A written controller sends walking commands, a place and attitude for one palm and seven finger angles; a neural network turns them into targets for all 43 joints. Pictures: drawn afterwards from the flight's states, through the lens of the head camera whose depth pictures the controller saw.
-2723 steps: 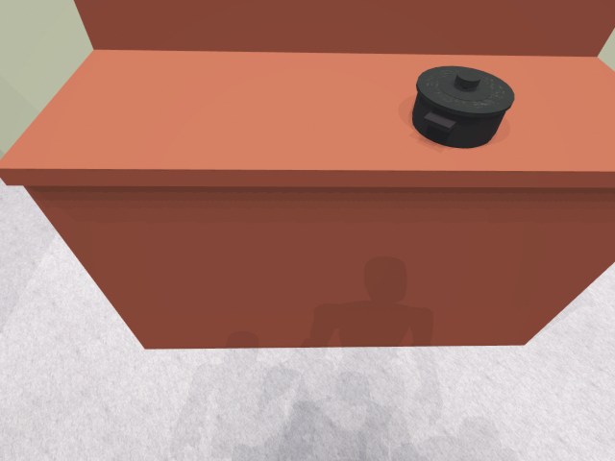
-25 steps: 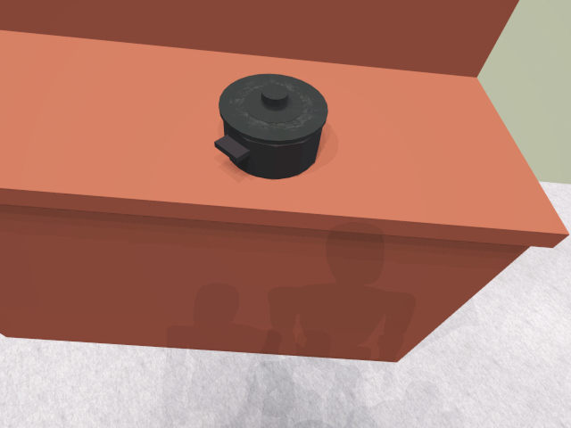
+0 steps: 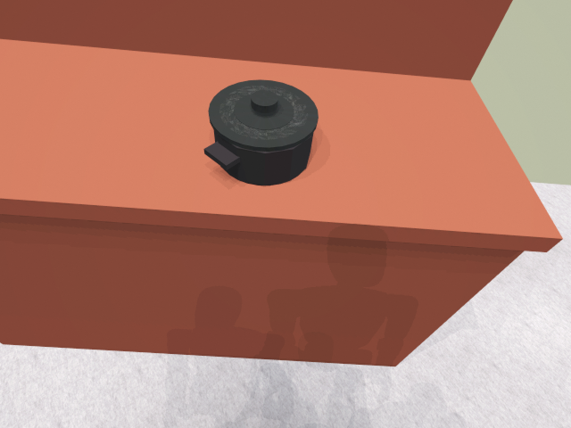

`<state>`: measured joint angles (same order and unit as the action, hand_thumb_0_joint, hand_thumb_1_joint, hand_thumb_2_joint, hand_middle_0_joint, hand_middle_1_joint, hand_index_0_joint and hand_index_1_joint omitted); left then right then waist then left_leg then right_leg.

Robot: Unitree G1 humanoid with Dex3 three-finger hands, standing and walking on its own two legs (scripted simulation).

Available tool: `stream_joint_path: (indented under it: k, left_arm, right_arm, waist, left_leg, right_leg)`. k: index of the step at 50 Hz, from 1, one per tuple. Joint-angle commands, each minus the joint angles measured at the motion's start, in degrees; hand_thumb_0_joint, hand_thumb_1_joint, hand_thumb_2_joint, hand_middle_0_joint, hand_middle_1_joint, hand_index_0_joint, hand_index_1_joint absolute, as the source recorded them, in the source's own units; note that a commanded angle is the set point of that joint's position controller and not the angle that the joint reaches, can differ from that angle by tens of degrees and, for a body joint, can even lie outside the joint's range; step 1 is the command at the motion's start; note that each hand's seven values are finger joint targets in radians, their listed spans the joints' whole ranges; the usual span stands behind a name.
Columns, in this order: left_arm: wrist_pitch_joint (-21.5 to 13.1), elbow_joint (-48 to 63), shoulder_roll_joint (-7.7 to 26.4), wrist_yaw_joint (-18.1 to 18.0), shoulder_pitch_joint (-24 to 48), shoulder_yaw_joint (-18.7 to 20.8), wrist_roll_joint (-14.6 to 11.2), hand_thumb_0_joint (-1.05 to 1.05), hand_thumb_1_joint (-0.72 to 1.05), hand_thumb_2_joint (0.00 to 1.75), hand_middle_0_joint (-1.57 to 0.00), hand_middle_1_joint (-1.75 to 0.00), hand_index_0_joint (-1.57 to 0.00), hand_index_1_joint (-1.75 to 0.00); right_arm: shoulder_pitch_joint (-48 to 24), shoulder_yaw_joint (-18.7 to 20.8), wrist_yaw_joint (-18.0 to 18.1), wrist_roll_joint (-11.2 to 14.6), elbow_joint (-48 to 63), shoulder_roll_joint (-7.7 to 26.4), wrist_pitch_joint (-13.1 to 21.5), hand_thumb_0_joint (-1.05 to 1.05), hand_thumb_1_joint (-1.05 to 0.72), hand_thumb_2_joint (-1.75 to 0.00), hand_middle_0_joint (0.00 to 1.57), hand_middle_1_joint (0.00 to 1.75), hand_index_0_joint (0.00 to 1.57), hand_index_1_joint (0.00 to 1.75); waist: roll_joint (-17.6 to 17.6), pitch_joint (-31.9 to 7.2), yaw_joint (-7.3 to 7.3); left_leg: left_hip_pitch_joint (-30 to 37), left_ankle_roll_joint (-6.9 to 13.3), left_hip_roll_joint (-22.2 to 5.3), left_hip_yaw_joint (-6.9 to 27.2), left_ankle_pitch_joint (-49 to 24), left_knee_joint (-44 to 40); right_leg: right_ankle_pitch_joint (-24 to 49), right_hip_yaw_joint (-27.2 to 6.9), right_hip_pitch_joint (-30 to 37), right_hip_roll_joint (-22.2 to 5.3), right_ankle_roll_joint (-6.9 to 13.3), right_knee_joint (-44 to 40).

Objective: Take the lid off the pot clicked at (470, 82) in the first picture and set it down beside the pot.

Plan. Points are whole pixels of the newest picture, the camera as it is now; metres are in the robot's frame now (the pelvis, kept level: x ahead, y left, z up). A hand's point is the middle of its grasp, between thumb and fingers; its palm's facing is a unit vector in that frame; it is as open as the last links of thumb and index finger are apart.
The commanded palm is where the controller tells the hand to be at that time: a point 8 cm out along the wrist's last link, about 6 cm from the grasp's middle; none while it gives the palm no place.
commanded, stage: look again from close up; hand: left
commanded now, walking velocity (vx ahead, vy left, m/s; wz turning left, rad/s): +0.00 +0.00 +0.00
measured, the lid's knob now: (264, 101) +0.56 +0.08 +0.15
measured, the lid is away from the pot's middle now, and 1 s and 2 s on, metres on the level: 0.01 0.01 0.01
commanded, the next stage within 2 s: shuffle to correct the standing spot in 0.08 s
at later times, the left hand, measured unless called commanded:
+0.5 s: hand out of the picture +0.01 +0.12 -0.18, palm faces +0.01 -0.99 -0.13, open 7.4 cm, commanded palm none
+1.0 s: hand out of the picture +0.11 +0.11 -0.20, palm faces +0.04 -0.99 -0.13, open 7.4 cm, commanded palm none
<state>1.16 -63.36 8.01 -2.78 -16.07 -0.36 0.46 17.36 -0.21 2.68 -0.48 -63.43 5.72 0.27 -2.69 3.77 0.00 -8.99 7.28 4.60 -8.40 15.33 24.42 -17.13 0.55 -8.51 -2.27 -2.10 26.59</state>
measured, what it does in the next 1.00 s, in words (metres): walks ahead: right foot, then left foot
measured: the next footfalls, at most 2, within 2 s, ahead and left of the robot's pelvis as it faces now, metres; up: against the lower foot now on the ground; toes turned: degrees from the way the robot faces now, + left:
right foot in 0.56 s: +0.08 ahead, -0.15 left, +0.00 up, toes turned -5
left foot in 0.92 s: +0.18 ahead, +0.02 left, +0.00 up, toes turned +1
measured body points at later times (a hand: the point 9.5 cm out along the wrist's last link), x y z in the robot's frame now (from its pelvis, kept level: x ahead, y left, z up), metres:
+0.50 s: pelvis +0.02 -0.03 +0.00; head +0.05 -0.02 +0.44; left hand +0.01 +0.17 -0.17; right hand -0.02 -0.24 -0.16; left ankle -0.01 +0.03 -0.74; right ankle +0.00 -0.14 -0.72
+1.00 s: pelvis +0.12 -0.05 -0.01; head +0.16 -0.01 +0.44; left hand +0.11 +0.16 -0.19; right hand +0.20 -0.28 -0.14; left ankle +0.18 +0.04 -0.74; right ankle +0.04 -0.15 -0.72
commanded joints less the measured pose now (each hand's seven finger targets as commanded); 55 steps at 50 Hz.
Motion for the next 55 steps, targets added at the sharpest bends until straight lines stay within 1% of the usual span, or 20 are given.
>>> stream_joint_path:
  k: [1, 11, 15, 19, 22, 26, 27, 29, 30, 32, 34, 37, 40, 43, 45, 46, 47, 48, 52, 55]
  left_arm:
    - [-0.7, 0.3, 3.3, -0.4, -6.0, 0.3, 0.2, 0.0, 0.9, 0.9, -0.2, -0.3, -0.2, -0.3]
    - [-1.2, -0.2, 2.7, -0.2, -7.0, 0.3, 0.3, 0.0, 0.9, 0.9, -0.2, -0.3, -0.2, -0.3]
    - [-0.6, 0.8, 1.9, 0.7, -5.6, 0.5, 0.8, 0.0, 0.9, 0.9, -0.2, -0.3, -0.2, -0.3]
    - [-0.9, 2.4, 1.7, 1.2, -2.9, 1.0, 0.9, 0.0, 0.9, 0.9, -0.2, -0.3, -0.2, -0.3]
    - [-1.6, 3.1, 1.1, 1.6, -2.2, 1.5, 0.5, 0.0, 0.9, 0.9, -0.2, -0.3, -0.2, -0.3]
    - [-2.0, 1.6, 0.5, 2.0, -6.6, 2.2, 0.6, 0.0, 0.9, 0.9, -0.2, -0.3, -0.2, -0.3]
    - [-2.1, 1.0, 1.7, 1.9, -8.1, 2.4, 0.5, 0.0, 0.9, 0.9, -0.2, -0.3, -0.2, -0.3]
    - [-2.4, -0.9, 7.0, 1.2, -15.1, 3.8, 0.7, 0.0, 0.9, 0.9, -0.2, -0.3, -0.2, -0.3]
    - [-3.0, -0.9, 8.2, 1.1, -18.1, 4.3, 0.5, 0.0, 0.9, 0.9, -0.2, -0.3, -0.2, -0.3]
    - [-3.3, 1.2, 7.0, 0.8, -14.0, 4.2, 0.4, 0.0, 0.9, 0.9, -0.2, -0.3, -0.2, -0.3]
    - [-4.2, 3.3, 6.3, 0.6, -9.3, 4.1, 0.6, 0.0, 0.9, 0.9, -0.2, -0.3, -0.2, -0.3]
    - [-4.8, 3.7, 5.8, 0.8, -8.4, 4.0, 0.7, 0.0, 0.9, 0.9, -0.2, -0.3, -0.2, -0.3]
    - [-4.6, 3.6, 6.0, 0.6, -7.8, 3.5, 0.9, 0.0, 0.9, 0.9, -0.2, -0.3, -0.2, -0.3]
    - [-4.0, 3.4, 6.5, 0.3, -8.0, 3.0, 0.2, 0.0, 0.9, 0.9, -0.2, -0.3, -0.2, -0.3]
    - [-3.3, 3.9, 6.5, -0.2, -7.5, 3.1, 0.0, 0.0, 0.9, 0.9, -0.2, -0.3, -0.2, -0.3]
    - [-3.0, 4.6, 4.8, -0.6, -7.5, 2.9, -0.4, 0.0, 0.9, 0.9, -0.2, -0.3, -0.2, -0.3]
    - [-2.6, 6.2, 4.3, -0.7, -6.7, 2.8, -0.7, 0.0, 0.9, 0.9, -0.2, -0.3, -0.2, -0.3]
    - [-1.7, 6.4, 5.0, -0.8, -6.4, 3.2, -0.7, 0.0, 0.9, 0.9, -0.2, -0.3, -0.2, -0.3]
    - [-0.1, 7.8, 6.6, -0.9, -2.8, 4.4, -0.4, 0.0, 0.9, 0.9, -0.2, -0.3, -0.2, -0.3]
    - [0.5, 9.4, 6.0, -0.6, -2.2, 4.9, -0.1, 0.0, 0.9, 0.9, -0.2, -0.3, -0.2, -0.3]
  right_arm:
    - [4.9, 1.0, 0.4, -0.1, 1.0, 6.2, 0.9, 0.0, -0.9, -0.9, 0.2, 0.3, 0.2, 0.3]
    - [5.9, 1.1, 0.3, -0.2, -0.2, 5.7, 1.1, 0.0, -0.9, -0.9, 0.2, 0.3, 0.2, 0.3]
    - [7.1, 1.8, 0.3, -0.6, -0.2, 6.8, 0.7, 0.0, -0.9, -0.9, 0.2, 0.3, 0.2, 0.3]
    - [10.2, 2.3, 0.2, -1.2, 0.0, 7.5, 1.3, 0.0, -0.9, -0.9, 0.2, 0.3, 0.2, 0.3]
    - [9.7, 2.6, 0.0, -1.4, 0.5, 7.3, 2.0, 0.0, -0.9, -0.9, 0.2, 0.3, 0.2, 0.3]
    - [6.9, 2.6, 0.0, -1.1, 0.6, 7.0, 1.8, 0.0, -0.9, -0.9, 0.2, 0.3, 0.2, 0.3]
    - [6.3, 2.4, -0.1, -0.9, 0.8, 6.2, 1.8, 0.0, -0.9, -0.9, 0.2, 0.3, 0.2, 0.3]
    - [3.1, 2.2, -0.6, -0.4, 2.8, 3.8, 1.5, 0.0, -0.9, -0.9, 0.2, 0.3, 0.2, 0.3]
    - [-0.8, 2.6, -1.0, -0.1, 4.1, 4.8, 1.0, 0.0, -0.9, -0.9, 0.2, 0.3, 0.2, 0.3]
    - [-1.7, 3.6, -1.4, -0.1, 4.7, 4.8, 1.1, 0.0, -0.9, -0.9, 0.2, 0.3, 0.2, 0.3]
    - [0.1, 3.7, -1.9, -0.5, 3.8, 4.2, 1.1, 0.0, -0.9, -0.9, 0.2, 0.3, 0.2, 0.3]
    - [-0.8, 3.4, -2.1, -0.2, 4.3, 2.9, 1.1, 0.0, -0.9, -0.9, 0.2, 0.3, 0.2, 0.3]
    - [-2.6, 2.4, -1.6, 0.5, 4.4, 1.9, 1.4, 0.0, -0.9, -0.9, 0.2, 0.3, 0.2, 0.3]
    - [-2.8, 2.2, -1.1, 0.7, 4.2, 3.0, 1.6, 0.0, -0.9, -0.9, 0.2, 0.3, 0.2, 0.3]
    - [1.7, 3.3, -0.5, 0.3, 3.9, 6.2, 1.8, 0.0, -0.9, -0.9, 0.2, 0.3, 0.2, 0.3]
    - [4.0, 4.0, -0.4, 0.1, 3.7, 8.3, 1.4, 0.0, -0.9, -0.9, 0.2, 0.3, 0.2, 0.3]
    - [6.0, 4.5, -0.5, 0.2, 3.8, 9.8, 1.1, 0.0, -0.9, -0.9, 0.2, 0.3, 0.2, 0.3]
    - [4.9, 4.0, 0.3, 0.1, 4.1, 10.1, 0.9, 0.0, -0.9, -0.9, 0.2, 0.3, 0.2, 0.3]
    - [-4.3, 4.3, 0.7, -0.7, 9.3, 10.2, 0.1, 0.0, -0.9, -0.9, 0.2, 0.3, 0.2, 0.3]
    - [-6.5, 5.2, 0.0, -0.9, 10.9, 11.5, -0.5, 0.0, -0.9, -0.9, 0.2, 0.3, 0.2, 0.3]
  waist:
    - [3.2, 1.2, -0.11]
    - [2.1, -0.2, 0.4]
    - [6.5, 5.0, 1.24]
    - [5.3, 4.9, 2.55]
    - [4.4, 3.1, 1.96]
    - [4.8, 2.9, -0.79]
    - [2.9, 3.9, -1.85]
    - [-13.5, 7.2, -4.47]
    - [-15.8, 6.4, -6.35]
    - [-2.3, 4.8, -3.44]
    - [1.4, 2.2, -0.63]
    - [-1.0, 1.2, -0.1]
    - [-2.9, 0.3, -0.14]
    - [-3.9, -1.3, 0.04]
    - [0.5, -4.3, 2.1]
    - [5.4, -5.5, 2.83]
    - [10.2, -5.2, 3.24]
    - [18.5, -6.8, 2.38]
    - [9.0, -6.4, -0.36]
    - [9.4, -9.1, -0.78]
  left_leg:
    - [4.2, -3.8, -12.6, 12.2, -16.9, -6.2]
    - [5.4, -3.6, -12.3, 11.7, -11.5, -5.6]
    - [2.6, -1.5, -15.8, 16.7, 5.0, -11.0]
    - [4.4, 3.5, -20.6, 22.6, -0.6, -11.6]
    - [3.6, 4.5, -21.1, 21.2, -9.0, -9.7]
    - [-2.8, 0.5, -17.1, 14.2, -3.7, -4.8]
    - [-8.3, -1.0, -15.1, 12.2, 0.0, -1.9]
    - [-24.9, -5.4, -4.2, 1.3, 13.1, 17.0]
    - [-27.8, -5.6, -4.7, 2.8, 20.6, 29.1]
    - [-29.3, -5.8, -6.9, 7.4, 16.1, 38.2]
    - [-27.1, -6.9, -8.1, 7.5, 10.9, 39.3]
    - [-24.1, -8.4, -8.0, 5.8, 7.4, 33.4]
    - [-16.6, -9.4, -6.7, 3.9, 5.7, 20.3]
    - [-6.8, -9.0, -4.8, 3.4, -4.9, 7.7]
    - [3.4, -6.6, -9.8, 7.1, -32.4, 2.7]
    - [9.1, -3.8, -15.2, 10.1, -51.7, 3.1]
    - [10.7, -0.2, -20.5, 13.9, -65.4, 1.1]
    - [6.8, 3.6, -23.2, 17.7, -72.3, -1.1]
    - [1.0, 4.4, -22.0, 18.2, -53.9, -1.9]
    - [-0.9, 3.5, -21.2, 17.4, -37.8, -3.3]
  right_leg:
    - [5.7, -2.4, -5.8, -3.5, 3.1, -3.0]
    - [4.5, -2.1, -5.1, -2.9, 3.6, -3.4]
    - [-4.6, 1.5, -10.8, -0.5, 3.3, 2.8]
    - [-12.2, 1.5, -17.8, -0.9, 3.9, 15.1]
    - [-12.2, 1.2, -16.3, -1.6, 4.4, 15.7]
    - [-3.1, 4.2, -5.7, -0.2, 4.3, 4.3]
    - [0.3, 2.9, -0.4, -0.6, 4.6, -0.2]
    - [-5.6, -19.3, 7.6, -13.1, 11.6, -10.2]
    - [-5.5, -27.7, 6.7, -18.1, 16.0, -16.1]
    - [-6.0, -27.1, 4.6, -18.5, 19.3, -16.3]
    - [2.9, -18.2, 2.7, -14.7, 17.9, -14.3]
    - [19.3, -10.1, 1.6, -11.5, 15.9, -12.1]
    - [39.2, -4.8, 2.1, -9.8, 12.8, -7.6]
    - [46.4, -2.6, 2.3, -7.4, 8.6, -2.2]
    - [35.8, -0.7, -0.4, -4.4, 4.8, 5.4]
    - [20.9, 1.0, -4.7, -1.2, 2.8, 9.4]
    - [-7.8, 2.8, -7.2, 2.2, 1.3, 15.3]
    - [-21.7, -0.7, -5.9, 2.2, 1.2, 23.0]
    - [-18.7, -5.5, -9.0, 0.6, 2.1, 29.6]
    - [-15.6, -4.5, -9.1, 0.5, 1.5, 27.4]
